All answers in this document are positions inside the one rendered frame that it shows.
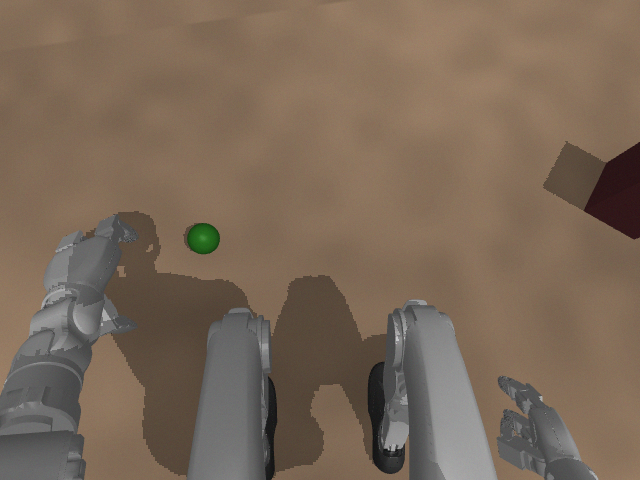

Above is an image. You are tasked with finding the left robot arm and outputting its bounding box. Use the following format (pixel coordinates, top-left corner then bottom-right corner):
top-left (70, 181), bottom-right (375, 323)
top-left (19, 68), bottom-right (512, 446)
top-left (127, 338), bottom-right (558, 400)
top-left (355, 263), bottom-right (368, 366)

top-left (0, 284), bottom-right (104, 480)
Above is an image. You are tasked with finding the right robot foot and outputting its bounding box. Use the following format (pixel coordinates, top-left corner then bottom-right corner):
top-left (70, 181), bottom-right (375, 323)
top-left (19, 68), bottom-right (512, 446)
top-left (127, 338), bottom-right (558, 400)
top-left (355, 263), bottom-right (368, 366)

top-left (368, 362), bottom-right (405, 474)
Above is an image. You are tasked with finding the left robot hand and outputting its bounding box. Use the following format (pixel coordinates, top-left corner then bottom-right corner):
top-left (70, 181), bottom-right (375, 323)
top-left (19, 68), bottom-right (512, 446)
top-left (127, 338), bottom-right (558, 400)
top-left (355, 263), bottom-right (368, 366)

top-left (43, 214), bottom-right (139, 337)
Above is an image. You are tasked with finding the right robot arm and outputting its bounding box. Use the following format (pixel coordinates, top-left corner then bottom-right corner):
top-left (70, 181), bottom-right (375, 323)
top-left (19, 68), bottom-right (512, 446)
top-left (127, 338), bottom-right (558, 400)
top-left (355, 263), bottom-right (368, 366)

top-left (544, 459), bottom-right (599, 480)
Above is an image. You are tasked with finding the right robot hand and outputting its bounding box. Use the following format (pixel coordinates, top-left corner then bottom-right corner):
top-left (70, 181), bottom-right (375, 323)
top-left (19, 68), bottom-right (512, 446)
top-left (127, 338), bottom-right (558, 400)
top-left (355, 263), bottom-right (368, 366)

top-left (497, 376), bottom-right (582, 479)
